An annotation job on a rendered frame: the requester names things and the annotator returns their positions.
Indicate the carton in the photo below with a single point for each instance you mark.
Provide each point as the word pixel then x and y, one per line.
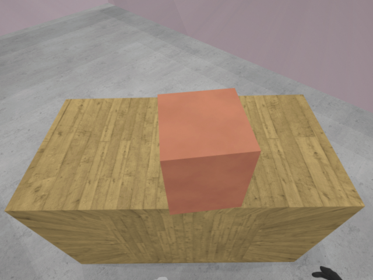
pixel 208 150

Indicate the pedestal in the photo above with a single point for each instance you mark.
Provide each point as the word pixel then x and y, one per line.
pixel 95 188

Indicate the robot right hand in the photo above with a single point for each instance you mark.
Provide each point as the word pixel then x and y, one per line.
pixel 326 273

